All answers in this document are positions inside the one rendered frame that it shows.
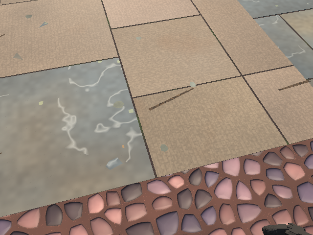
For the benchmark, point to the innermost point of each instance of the robot right hand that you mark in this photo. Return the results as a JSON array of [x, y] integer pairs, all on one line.
[[284, 229]]

